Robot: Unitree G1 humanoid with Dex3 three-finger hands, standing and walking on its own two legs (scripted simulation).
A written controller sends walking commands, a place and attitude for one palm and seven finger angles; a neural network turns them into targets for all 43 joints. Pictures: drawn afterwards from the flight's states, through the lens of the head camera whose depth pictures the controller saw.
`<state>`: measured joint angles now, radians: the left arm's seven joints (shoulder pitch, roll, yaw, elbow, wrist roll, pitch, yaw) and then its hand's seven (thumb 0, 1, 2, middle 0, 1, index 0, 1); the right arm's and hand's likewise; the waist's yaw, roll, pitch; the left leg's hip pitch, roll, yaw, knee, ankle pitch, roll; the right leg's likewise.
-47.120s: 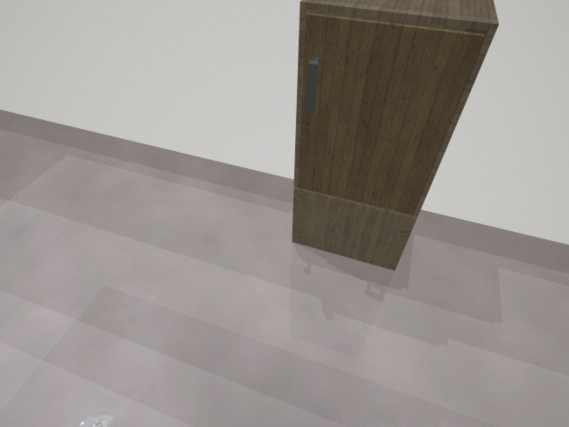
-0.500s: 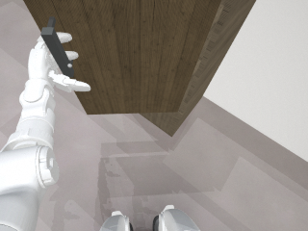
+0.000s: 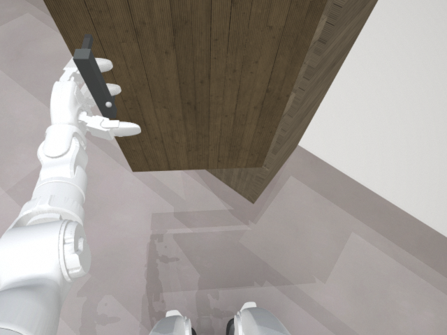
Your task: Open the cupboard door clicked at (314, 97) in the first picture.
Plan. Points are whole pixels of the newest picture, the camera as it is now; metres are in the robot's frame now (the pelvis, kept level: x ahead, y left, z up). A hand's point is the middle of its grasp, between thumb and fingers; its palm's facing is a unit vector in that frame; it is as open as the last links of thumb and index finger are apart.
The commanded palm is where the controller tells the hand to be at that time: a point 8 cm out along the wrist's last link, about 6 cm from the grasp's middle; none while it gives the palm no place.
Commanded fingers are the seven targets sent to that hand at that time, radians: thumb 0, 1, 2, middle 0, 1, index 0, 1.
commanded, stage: close the thumb around the handle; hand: left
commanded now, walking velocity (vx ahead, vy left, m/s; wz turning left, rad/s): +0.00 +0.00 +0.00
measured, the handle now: (99, 79) +0.56 +0.18 +0.08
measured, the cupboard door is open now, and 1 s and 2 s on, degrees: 41 49 80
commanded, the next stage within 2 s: pull the door open along its arc in 0.52 s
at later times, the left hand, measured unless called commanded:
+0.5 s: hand (109, 106) +0.50 +0.16 +0.08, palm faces +0.01 -1.00 -0.01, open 5.9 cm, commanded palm +0.48 +0.20 +0.08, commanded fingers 0.00 0.90 0.90 -0.40 -1.35 -0.40 -1.35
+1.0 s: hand (110, 129) +0.45 +0.16 +0.07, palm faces -0.03 -1.00 -0.01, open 6.1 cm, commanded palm +0.39 +0.21 +0.08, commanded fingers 0.00 0.90 0.90 -0.40 -1.35 -0.40 -1.35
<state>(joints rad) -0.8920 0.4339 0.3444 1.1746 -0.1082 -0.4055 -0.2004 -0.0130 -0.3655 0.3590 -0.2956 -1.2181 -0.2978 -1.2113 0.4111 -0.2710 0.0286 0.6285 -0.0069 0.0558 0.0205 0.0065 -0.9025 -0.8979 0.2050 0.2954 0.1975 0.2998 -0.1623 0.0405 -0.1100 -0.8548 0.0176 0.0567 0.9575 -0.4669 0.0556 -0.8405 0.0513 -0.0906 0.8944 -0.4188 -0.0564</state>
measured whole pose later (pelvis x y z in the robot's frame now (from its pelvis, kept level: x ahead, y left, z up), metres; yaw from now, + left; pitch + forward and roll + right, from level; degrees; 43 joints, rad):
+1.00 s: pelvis +0.01 +0.00 +0.01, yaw -1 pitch +18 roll -2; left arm -0.58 0.32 0.30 0.87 -0.17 -0.38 -0.19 0.01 0.70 0.75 -0.32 -1.32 -0.32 -1.34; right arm 0.42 -0.26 0.01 0.58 0.02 0.07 0.03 0.01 -0.90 -0.90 0.20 0.30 0.20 0.30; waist -0.12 0.04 -0.14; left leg -0.75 0.02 0.09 0.89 -0.46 0.06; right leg -0.76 0.06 -0.05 0.85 -0.40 -0.05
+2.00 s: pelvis -0.01 -0.06 +0.02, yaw +2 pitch +8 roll +2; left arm 0.10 -0.07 -0.13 0.14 0.00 -0.24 0.46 0.01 0.25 0.62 -0.32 -1.26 -0.34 -1.27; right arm 0.20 -0.22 -0.01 0.60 -0.05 0.02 -0.02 0.02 -0.90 -0.90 0.20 0.30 0.20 0.30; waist -0.01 0.04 -0.10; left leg -0.56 -0.02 -0.04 0.82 -0.40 -0.02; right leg -0.58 0.05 -0.11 0.84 -0.42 -0.13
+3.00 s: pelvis -0.03 +0.02 +0.01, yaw +0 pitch +7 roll -1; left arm 0.12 -0.01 -0.29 0.06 -0.01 -0.22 0.15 -0.01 -0.50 0.30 -0.12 -0.33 -0.16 -0.32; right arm 0.25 -0.21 0.04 0.48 0.00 -0.06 0.01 0.02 -0.90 -0.90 0.20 0.30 0.20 0.30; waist 0.00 0.04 -0.09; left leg -0.62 -0.07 0.02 0.93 -0.44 0.07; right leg -0.62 0.01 -0.05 0.92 -0.43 -0.03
